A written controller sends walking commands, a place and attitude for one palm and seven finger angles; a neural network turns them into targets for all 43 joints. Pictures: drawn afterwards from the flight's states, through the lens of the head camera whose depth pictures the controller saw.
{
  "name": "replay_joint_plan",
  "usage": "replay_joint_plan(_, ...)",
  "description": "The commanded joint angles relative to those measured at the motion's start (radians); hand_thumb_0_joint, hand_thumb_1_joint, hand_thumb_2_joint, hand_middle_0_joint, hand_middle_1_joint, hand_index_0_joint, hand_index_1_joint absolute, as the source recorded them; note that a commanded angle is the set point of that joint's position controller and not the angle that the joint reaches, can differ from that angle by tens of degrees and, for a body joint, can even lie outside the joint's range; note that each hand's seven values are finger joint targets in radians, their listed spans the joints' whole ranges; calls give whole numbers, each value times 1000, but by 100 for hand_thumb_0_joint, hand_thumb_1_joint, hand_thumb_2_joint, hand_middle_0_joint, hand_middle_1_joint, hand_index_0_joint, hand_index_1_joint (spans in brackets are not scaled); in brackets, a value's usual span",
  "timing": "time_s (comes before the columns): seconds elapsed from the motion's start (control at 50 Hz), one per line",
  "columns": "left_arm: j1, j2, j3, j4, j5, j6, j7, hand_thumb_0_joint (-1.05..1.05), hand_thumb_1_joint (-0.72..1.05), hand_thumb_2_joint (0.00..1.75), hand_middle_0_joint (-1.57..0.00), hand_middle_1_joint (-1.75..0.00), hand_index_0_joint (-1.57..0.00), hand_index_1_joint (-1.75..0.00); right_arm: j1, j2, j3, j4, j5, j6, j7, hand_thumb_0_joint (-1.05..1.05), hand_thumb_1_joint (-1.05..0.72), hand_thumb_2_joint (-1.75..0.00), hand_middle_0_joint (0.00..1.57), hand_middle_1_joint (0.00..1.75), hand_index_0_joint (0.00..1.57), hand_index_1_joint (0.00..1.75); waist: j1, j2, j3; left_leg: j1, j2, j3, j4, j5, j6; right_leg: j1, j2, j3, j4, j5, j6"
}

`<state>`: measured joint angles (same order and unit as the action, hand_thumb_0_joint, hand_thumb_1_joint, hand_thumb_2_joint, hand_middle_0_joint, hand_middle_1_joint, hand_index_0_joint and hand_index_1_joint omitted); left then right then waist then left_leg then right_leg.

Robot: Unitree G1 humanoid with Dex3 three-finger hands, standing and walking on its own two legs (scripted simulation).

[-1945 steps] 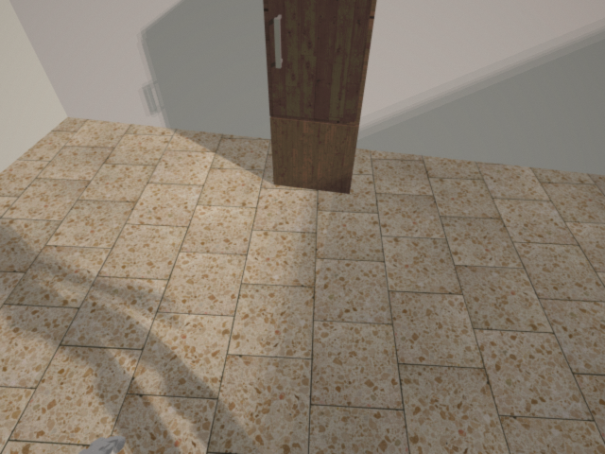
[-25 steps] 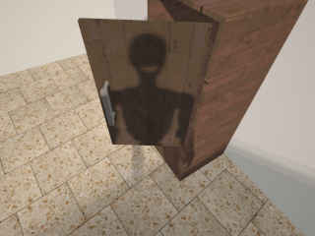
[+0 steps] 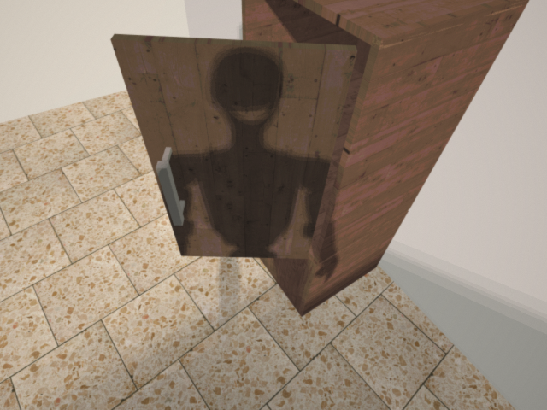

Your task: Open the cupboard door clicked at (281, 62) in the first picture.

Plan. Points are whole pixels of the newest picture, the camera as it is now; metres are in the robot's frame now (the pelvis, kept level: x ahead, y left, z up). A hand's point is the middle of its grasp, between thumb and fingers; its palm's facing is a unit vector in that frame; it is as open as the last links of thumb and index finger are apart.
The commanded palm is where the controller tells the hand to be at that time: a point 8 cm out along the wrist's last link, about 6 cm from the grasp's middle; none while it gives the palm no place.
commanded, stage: come to a stop and stand still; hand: left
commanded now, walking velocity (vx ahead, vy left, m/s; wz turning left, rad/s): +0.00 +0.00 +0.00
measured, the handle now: (173, 188) +0.51 +0.23 -0.03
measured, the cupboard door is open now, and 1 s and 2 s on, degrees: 57 57 57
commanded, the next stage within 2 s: look again from close up in 0.48 s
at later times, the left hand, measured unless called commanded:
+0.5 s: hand out of the picture +0.00 +0.19 -0.17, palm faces -0.01 -0.97 -0.25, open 7.4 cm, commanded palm none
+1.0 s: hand out of the picture +0.00 +0.18 -0.16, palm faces -0.01 -0.97 -0.25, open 7.4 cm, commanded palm none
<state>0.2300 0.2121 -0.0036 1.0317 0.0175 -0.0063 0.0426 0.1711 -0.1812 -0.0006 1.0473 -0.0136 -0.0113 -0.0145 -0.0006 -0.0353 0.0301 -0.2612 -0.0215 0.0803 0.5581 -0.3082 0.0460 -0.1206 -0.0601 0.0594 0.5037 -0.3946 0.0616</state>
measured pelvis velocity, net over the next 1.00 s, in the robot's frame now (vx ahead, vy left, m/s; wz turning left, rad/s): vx -0.02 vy -0.02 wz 0.00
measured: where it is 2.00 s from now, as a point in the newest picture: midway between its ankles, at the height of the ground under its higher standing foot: outside the picture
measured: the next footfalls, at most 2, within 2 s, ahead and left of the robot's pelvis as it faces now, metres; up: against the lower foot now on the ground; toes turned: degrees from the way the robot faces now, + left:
none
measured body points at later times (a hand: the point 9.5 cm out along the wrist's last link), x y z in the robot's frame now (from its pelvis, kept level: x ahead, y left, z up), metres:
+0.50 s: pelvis -0.02 -0.02 +0.01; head +0.00 -0.01 +0.46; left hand +0.00 +0.24 -0.15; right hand +0.04 -0.27 -0.14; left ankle -0.01 +0.09 -0.73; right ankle -0.08 -0.16 -0.73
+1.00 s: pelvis -0.02 -0.02 +0.01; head -0.01 -0.02 +0.46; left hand +0.00 +0.23 -0.15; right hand +0.03 -0.28 -0.14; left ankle -0.01 +0.09 -0.73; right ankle -0.08 -0.16 -0.73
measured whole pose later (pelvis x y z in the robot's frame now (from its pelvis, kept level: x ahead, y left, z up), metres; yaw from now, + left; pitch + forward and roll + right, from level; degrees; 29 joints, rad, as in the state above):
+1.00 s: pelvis -0.02 -0.02 +0.01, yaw +0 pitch +0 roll +0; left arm 0.23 0.25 -0.01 1.09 0.02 -0.01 0.02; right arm 0.15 -0.22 0.00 1.12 -0.01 -0.01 -0.01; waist 0.01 -0.03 0.03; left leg -0.22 0.01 0.07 0.43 -0.21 0.01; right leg -0.10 -0.02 0.05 0.42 -0.31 0.03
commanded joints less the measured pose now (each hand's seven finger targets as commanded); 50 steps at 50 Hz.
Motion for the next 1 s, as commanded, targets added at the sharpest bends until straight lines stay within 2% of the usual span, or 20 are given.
replay_joint_plan(0.0,74,140,24,-32,2,-8,6,0,90,90,-20,-30,-20,-30,19,-161,-30,-39,3,-16,-10,0,-90,-90,20,30,20,30,3,27,-47,116,117,-102,-80,401,2,-63,-37,1,-54,388,-68)
replay_joint_plan(0.06,67,142,23,-30,1,-7,3,0,90,90,-20,-30,-20,-30,10,-164,-30,-38,3,-15,-9,0,-90,-90,20,30,20,30,4,29,-47,122,120,-104,-94,358,1,-71,-38,6,-68,350,-69)
replay_joint_plan(0.18,60,158,24,-26,2,-13,-2,0,90,90,-20,-30,-20,-30,-14,-177,-29,-31,7,-14,-7,0,-90,-90,20,30,20,30,6,9,-28,121,121,-100,-108,317,-2,-71,-41,20,-98,366,-72)
replay_joint_plan(0.26,55,162,22,-18,-1,-10,-6,0,90,90,-20,-30,-20,-30,-17,-190,-28,-23,5,-14,-6,0,-90,-90,20,30,20,30,5,39,-31,127,127,-108,-133,286,-4,-79,-40,20,-106,303,-72)
replay_joint_plan(0.28,60,167,22,-15,1,-13,-6,0,90,90,-20,-30,-20,-30,-22,-190,-28,-20,7,-15,-6,0,-90,-90,20,30,20,30,9,22,-22,128,128,-105,-130,292,-2,-77,-40,21,-115,319,-72)
replay_joint_plan(0.34,51,173,23,-9,0,-13,-8,0,90,90,-20,-30,-20,-30,-22,-199,-28,-18,6,-15,-6,0,-90,-90,20,30,20,30,5,27,-38,132,129,-109,-137,287,-5,-72,-42,29,-117,314,-75)
replay_joint_plan(0.38,53,174,21,-5,0,-14,-9,0,90,90,-20,-30,-20,-30,-27,-197,-26,-11,8,-15,-6,0,-90,-90,20,30,20,30,10,15,-20,128,130,-106,-145,277,-6,-75,-43,23,-128,311,-72)
replay_joint_plan(0.46,47,178,20,4,-2,-14,-11,0,90,90,-20,-30,-20,-30,-25,-207,-27,-5,6,-16,-5,0,-90,-90,20,30,20,30,7,31,-29,132,132,-116,-160,256,-8,-80,-43,29,-133,276,-74)
replay_joint_plan(0.58,42,180,20,11,0,-16,-13,0,90,90,-20,-30,-20,-30,-28,-205,-25,6,8,-16,-4,0,-90,-90,20,30,20,30,9,15,-12,127,134,-113,-171,246,-11,-84,-40,31,-146,273,-74)
replay_joint_plan(0.62,39,180,19,14,-2,-14,-13,0,90,90,-20,-30,-20,-30,-28,-209,-24,9,6,-16,-3,0,-90,-90,20,30,20,30,8,32,-12,123,134,-116,-181,231,-13,-89,-41,34,-147,250,-75)
replay_joint_plan(0.68,42,178,21,14,0,-16,-14,0,90,90,-20,-30,-20,-30,-29,-205,-25,13,7,-18,-5,0,-90,-90,20,30,20,30,11,15,-14,130,138,-115,-178,254,-11,-85,-40,31,-150,269,-75)
replay_joint_plan(0.76,35,179,22,17,-2,-16,-13,0,90,90,-20,-30,-20,-30,-21,-209,-25,17,5,-21,-4,0,-90,-90,20,30,20,30,9,35,-39,138,139,-120,-185,269,-13,-76,-41,31,-145,265,-75)
replay_joint_plan(0.84,38,181,23,21,-2,-19,-14,0,90,90,-20,-30,-20,-30,-22,-205,-26,20,6,-21,-5,0,-90,-90,20,30,20,30,11,24,-40,142,139,-113,-177,285,-15,-73,-46,34,-149,298,-76)
replay_joint_plan(0.98,36,178,23,22,0,-20,-14,0,90,90,-20,-30,-20,-30,-27,-202,-26,25,7,-19,-5,0,-90,-90,20,30,20,30,12,24,-9,132,138,-114,-186,262,-17,-85,-42,39,-164,280,-76)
